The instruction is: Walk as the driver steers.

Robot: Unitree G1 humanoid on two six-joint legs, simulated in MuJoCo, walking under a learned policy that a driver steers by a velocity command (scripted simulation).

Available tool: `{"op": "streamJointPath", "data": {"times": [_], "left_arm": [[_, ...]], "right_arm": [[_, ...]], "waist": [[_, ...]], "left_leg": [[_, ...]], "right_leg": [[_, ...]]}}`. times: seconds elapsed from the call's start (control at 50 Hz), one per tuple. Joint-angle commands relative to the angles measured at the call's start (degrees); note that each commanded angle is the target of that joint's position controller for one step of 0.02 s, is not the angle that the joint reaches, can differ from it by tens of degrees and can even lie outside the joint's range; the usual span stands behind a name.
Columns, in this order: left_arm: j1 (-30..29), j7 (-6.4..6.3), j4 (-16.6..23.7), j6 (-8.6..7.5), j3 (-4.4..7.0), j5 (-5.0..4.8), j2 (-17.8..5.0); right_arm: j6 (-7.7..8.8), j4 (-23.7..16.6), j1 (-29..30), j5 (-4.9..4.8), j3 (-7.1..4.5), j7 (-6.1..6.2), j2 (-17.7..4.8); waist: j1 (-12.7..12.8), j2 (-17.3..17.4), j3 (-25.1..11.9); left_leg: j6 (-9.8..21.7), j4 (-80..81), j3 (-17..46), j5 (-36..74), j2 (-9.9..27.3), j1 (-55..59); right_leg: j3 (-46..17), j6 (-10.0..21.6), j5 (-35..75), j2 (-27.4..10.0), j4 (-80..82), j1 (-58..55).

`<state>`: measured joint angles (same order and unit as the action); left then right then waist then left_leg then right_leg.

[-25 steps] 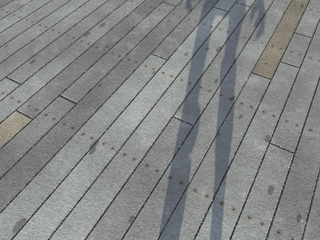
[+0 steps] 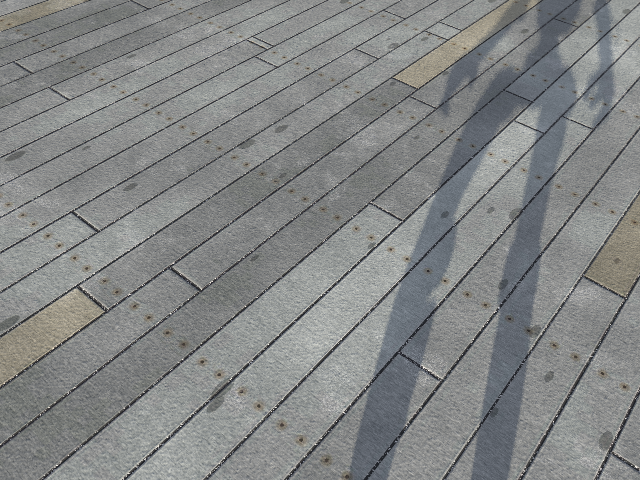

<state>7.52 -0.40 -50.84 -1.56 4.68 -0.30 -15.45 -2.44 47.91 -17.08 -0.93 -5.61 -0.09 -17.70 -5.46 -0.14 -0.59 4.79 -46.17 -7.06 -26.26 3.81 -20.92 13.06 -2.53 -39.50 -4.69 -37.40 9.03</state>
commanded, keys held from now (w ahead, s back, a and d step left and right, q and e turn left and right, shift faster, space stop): w+q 0.46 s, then q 0.04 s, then e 0.50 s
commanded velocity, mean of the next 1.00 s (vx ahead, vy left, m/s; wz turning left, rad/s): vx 0.34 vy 0.00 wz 0.22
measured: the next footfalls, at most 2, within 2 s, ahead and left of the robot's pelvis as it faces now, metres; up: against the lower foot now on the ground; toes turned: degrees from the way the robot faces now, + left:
right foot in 0.46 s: +0.46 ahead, -0.09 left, +0.00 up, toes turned +20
left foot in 0.86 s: +0.46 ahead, +0.15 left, +0.00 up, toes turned +12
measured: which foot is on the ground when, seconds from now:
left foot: down 0.00-0.48, up 0.50-0.84, down 0.86-1.00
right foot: up 0.00-0.44, down 0.46-0.86, up 0.88-1.00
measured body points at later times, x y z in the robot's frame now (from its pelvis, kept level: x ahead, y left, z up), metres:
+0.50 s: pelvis +0.27 -0.02 +0.01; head +0.31 +0.01 +0.45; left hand +0.49 +0.26 -0.05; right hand +0.28 -0.30 -0.11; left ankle +0.03 +0.06 -0.67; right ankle +0.42 -0.10 -0.71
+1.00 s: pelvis +0.40 +0.02 +0.03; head +0.43 +0.05 +0.48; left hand +0.43 +0.34 -0.10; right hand +0.65 -0.18 -0.04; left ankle +0.42 +0.15 -0.71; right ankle +0.41 -0.10 -0.64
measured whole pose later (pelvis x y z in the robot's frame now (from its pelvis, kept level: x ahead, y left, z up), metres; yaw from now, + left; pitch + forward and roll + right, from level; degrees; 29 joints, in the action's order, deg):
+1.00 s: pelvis +0.40 +0.02 +0.03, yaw +10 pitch +1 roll -1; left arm 10.9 -1.5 -49.4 1.0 4.8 -1.5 -19.0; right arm 0.6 39.8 -2.8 1.3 -2.0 2.1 -13.1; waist 2.2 -1.9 3.4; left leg 0.8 -26.1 -0.8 -9.6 1.1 -17.2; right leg -1.7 -3.5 -28.5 1.6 -60.2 27.6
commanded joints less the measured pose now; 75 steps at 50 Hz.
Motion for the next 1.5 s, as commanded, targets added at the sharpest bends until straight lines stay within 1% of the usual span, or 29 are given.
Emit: {"op": "streamJointPath", "data": {"times": [0.02, 0.04, 0.08, 0.14, 0.2, 0.34, 0.42, 0.46, 0.48, 0.5, 0.52, 0.56, 0.64, 0.68, 0.74, 0.82, 0.86, 0.88, 0.92, 0.96, 1.08, 1.2, 1.24, 1.26, 1.28, 1.3, 1.32, 1.36, 1.5], "left_arm": [[-12.7, 1.11, 14.2, -1.86, -2.65, -2.74, 4.6], [-13.2, 1.82, 15.0, -4.28, -2.52, -4.65, 0.5], [-13.9, 1.61, 12.9, -5.74, -1.56, -1.99, -4.0], [-15.5, 0.41, 11.9, -5.18, -0.44, -0.35, -5.5], [-21.6, 1.12, 13.3, -5.15, -1.15, -0.24, -1.1], [-29.3, 3.02, 18.0, -5.21, -1.30, -1.46, 1.0], [-20.0, 2.36, 16.5, -6.10, 0.85, -1.50, -4.1], [0.2, 1.08, 12.2, -5.71, 2.88, -0.58, -9.0], [6.6, 0.57, 10.8, -4.97, 2.83, 0.36, -11.9], [5.9, 1.39, 10.1, -4.89, 2.42, 1.35, -12.0], [1.0, 1.32, 11.3, -4.73, 1.15, 1.11, -5.5], [-3.1, 1.76, 9.7, -4.48, -0.13, 1.09, -2.2], [-2.3, 2.32, 4.3, -5.37, -1.16, 1.26, -1.9], [-2.9, 1.66, 3.6, -4.52, -0.19, 0.60, -6.0], [-1.5, 0.87, 3.4, -2.40, 1.29, -0.60, -11.1], [-1.1, 0.16, 3.4, -0.62, 0.88, -1.96, -10.1], [1.6, 0.05, 3.9, -0.58, -0.79, -0.66, -5.2], [6.0, -0.38, 4.5, -0.50, -1.33, -1.07, -3.2], [6.0, -0.72, 4.2, 0.45, 0.99, -1.52, -9.9], [8.5, -1.55, 2.7, 2.61, 1.74, -1.19, -9.5], [3.1, -0.19, 7.5, 4.05, 0.24, -0.97, -4.8], [4.2, 2.03, 9.2, 4.60, 0.91, -0.78, -7.1], [7.6, 1.12, 8.8, 4.66, 2.65, -0.42, -12.1], [7.1, 0.20, 10.6, 4.49, 3.90, 0.30, -19.3], [8.9, 0.65, 11.2, 3.17, 3.19, 2.29, -17.0], [5.8, 1.59, 10.9, 2.52, 3.02, 2.76, -16.3], [3.0, 0.58, 11.8, 1.85, 2.61, 0.89, -14.0], [-0.6, -0.42, 12.8, 2.03, 1.37, -0.63, -11.0], [1.2, -1.64, 12.6, 2.48, 0.72, 0.16, -10.5]], "right_arm": [[3.33, 3.2, -14.9, 1.28, 0.35, -1.61, -6.9], [6.13, -0.9, -6.9, 1.59, 0.20, -2.50, -8.3], [7.75, -1.4, -5.0, 1.48, 1.22, -2.44, -6.4], [8.22, -0.6, -7.0, 0.58, 2.55, 0.16, -1.9], [7.84, 2.0, -16.0, -0.05, 2.62, 2.07, -0.6], [5.54, 3.1, -18.3, -0.18, 1.41, 2.62, -0.3], [4.83, 1.4, -12.2, -0.52, -0.41, 2.88, -2.6], [4.96, -2.3, -6.5, 0.85, -0.46, 2.05, -2.3], [5.25, -3.8, -10.2, 2.60, 0.85, 2.07, 4.2], [5.64, -4.5, -19.4, -1.28, 1.28, 2.38, 3.0], [5.37, -2.1, -17.7, -1.65, 0.47, 2.61, -0.8], [5.00, -2.1, -9.6, 0.18, 0.03, 2.67, -2.2], [5.28, -5.7, -3.2, 1.57, 0.93, 2.22, 2.0], [5.26, -7.1, 1.3, 2.01, 1.85, 2.29, 3.0], [4.16, -7.8, 5.7, 0.95, 1.54, 2.22, -0.9], [3.46, -9.3, 9.2, 1.39, 1.05, 2.30, -3.5], [3.37, -10.5, 7.0, 2.57, -0.15, 3.28, -8.9], [2.64, -10.0, 6.5, 3.30, -0.76, 3.16, -11.1], [3.09, -10.9, 8.8, 2.82, 0.62, 2.77, -5.6], [3.68, -11.5, 14.3, 1.90, 1.08, 2.47, -4.1], [3.16, -9.6, 15.1, 2.15, 0.38, 2.77, -5.3], [2.83, -7.7, 14.1, -0.12, -0.79, 2.52, -8.4], [2.90, -5.7, 8.7, 0.62, -0.17, 2.05, -5.0], [2.88, -9.3, 11.3, 3.21, 0.99, 2.03, -2.0], [3.06, -10.2, 16.7, 2.16, 0.20, 2.52, -4.7], [3.28, -11.9, 20.5, 0.29, 0.06, 2.57, -3.6], [2.87, -8.6, 13.9, 0.92, -0.49, 3.01, -6.1], [2.46, -7.8, 12.5, 1.56, -1.19, 3.68, -6.9], [2.87, -8.0, 12.2, 0.97, 0.02, 2.98, -3.8]], "waist": [[0.4, 27.0, 8.2], [3.9, 15.4, 10.7], [4.9, -2.2, 9.6], [3.7, 3.2, 6.4], [0.4, 2.1, 4.0], [-2.5, 8.5, 5.0], [3.4, 10.7, 2.5], [13.1, 8.0, -11.8], [10.4, -8.1, -19.5], [6.1, -26.5, -24.5], [5.8, -16.2, -15.9], [4.7, -1.4, -6.0], [2.3, -3.8, -4.4], [2.8, -4.1, -5.4], [4.0, -4.7, -6.0], [3.2, -4.9, -2.7], [3.1, 2.1, -5.3], [5.0, 14.3, -7.6], [4.4, 11.0, -5.6], [6.8, 7.4, -3.9], [5.7, 8.5, -3.9], [7.4, 8.9, -4.9], [7.0, -2.6, -4.7], [6.2, -19.8, -3.5], [11.1, -12.2, -7.2], [8.9, -9.3, -2.5], [7.2, -6.0, -4.9], [5.5, -6.6, -3.9], [6.7, -7.0, -4.9]], "left_leg": [[17.0, 34.6, 53.0, -19.3, 8.9, 14.2], [18.3, 44.5, 67.0, -21.8, 17.4, 9.1], [12.2, 39.6, 53.0, -12.1, 14.3, 3.2], [8.1, 37.1, 36.2, 9.0, 6.4, 10.2], [6.5, 34.2, 29.1, 28.9, 4.9, 22.0], [5.4, 31.2, 27.9, 27.8, 4.9, 20.9], [2.9, 24.3, 28.2, 42.0, 5.2, 18.7], [-0.2, 3.3, 25.9, 42.4, 0.0, 8.9], [-3.0, -13.7, 21.2, 1.1, -8.1, -6.0], [-4.5, -28.0, 20.1, -9.9, -9.0, -17.2], [-5.6, -33.0, 19.8, -5.0, -5.1, -19.0], [-6.6, -31.4, 15.8, 0.1, -2.6, -13.0], [-6.5, -12.1, 13.4, 0.8, 0.4, -4.9], [-7.1, -0.8, 11.3, 4.8, -0.7, 0.3], [-7.6, 6.8, 10.2, 13.9, -3.6, 5.0], [-5.5, 19.2, 11.1, 20.3, -4.4, 12.5], [-0.5, 23.3, 19.8, 32.2, 8.1, 22.2], [7.4, 25.6, 29.1, 35.3, 17.7, 23.3], [10.9, 27.2, 29.0, 37.2, 17.9, 19.7], [7.8, 27.2, 21.3, 36.2, 14.0, 15.9], [8.3, 27.9, 10.8, 35.8, 11.6, 12.0], [4.9, 21.6, 8.3, 32.4, 13.7, 11.7], [-3.8, 6.9, 0.6, 15.2, 7.5, 0.2], [-9.6, -9.3, -1.5, -12.2, -2.0, -17.3], [-9.3, -19.1, 8.6, -14.3, -3.3, -18.2], [-7.9, -23.2, 8.6, -8.8, -2.9, -19.0], [-7.7, -21.3, 11.0, -4.1, -1.6, -18.8], [-8.5, -19.8, 11.1, 1.7, -1.4, -16.9], [-10.2, -5.2, 10.7, 8.1, -2.4, -11.1]], "right_leg": [[-11.7, 3.5, 1.4, 8.2, -45.2, 43.8], [-17.2, 5.7, 8.7, 5.0, -47.8, 45.2], [-18.3, 6.7, 18.4, 1.3, -39.8, 37.0], [-17.5, 3.6, 29.3, 1.7, -22.2, 31.0], [-15.6, 2.2, 35.9, 4.8, -7.7, 33.3], [-14.2, 0.7, 41.3, 7.2, 6.8, 27.2], [-14.4, 3.1, 38.3, 7.8, 11.1, 12.0], [-20.2, 7.9, 37.0, 0.5, 8.5, -16.2], [-35.5, 10.8, 38.0, -11.3, 7.8, -33.1], [-61.4, 18.9, 33.5, -21.3, 18.1, -36.9], [-56.7, 18.5, 34.5, -18.3, 19.7, -27.9], [-36.4, 16.4, 54.4, -12.2, 18.8, -9.7], [-25.3, 17.2, 74.0, -7.4, 20.0, 1.1], [-23.8, 17.4, 74.9, -6.5, 20.2, 3.5], [-25.2, 16.2, 63.3, -6.2, 20.8, 4.5], [-29.2, 12.2, 41.2, -3.4, 17.6, 9.0], [-26.2, 6.5, 24.0, 2.3, 6.1, 15.7], [-16.9, 3.6, 7.4, 8.3, -3.4, 22.2], [-16.9, 0.5, 3.1, 5.7, -23.8, 26.1], [-17.1, -1.5, 8.9, 3.8, -28.7, 25.8], [-12.7, -3.1, 17.4, 2.0, -15.7, 18.8], [-8.1, 1.9, 25.8, 4.2, 4.3, 6.9], [-18.7, 7.2, 44.6, -0.6, 14.4, -5.9], [-40.9, 18.7, 60.8, -16.5, 16.5, -10.6], [-43.4, 24.2, 57.0, -17.9, 18.4, -7.7], [-36.1, 21.2, 57.3, -14.1, 18.3, -3.9], [-33.7, 18.2, 49.9, -11.2, 17.8, -5.2], [-31.1, 15.6, 47.5, -8.2, 17.9, -2.7], [-30.5, 15.6, 43.1, -6.4, 17.9, -3.6]]}}
Keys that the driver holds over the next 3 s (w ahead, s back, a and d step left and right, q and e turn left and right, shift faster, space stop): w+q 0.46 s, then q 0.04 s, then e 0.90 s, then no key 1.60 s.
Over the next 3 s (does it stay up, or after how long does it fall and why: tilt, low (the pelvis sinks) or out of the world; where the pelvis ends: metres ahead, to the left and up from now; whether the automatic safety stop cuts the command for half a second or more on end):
stays up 0.45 0.03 0.03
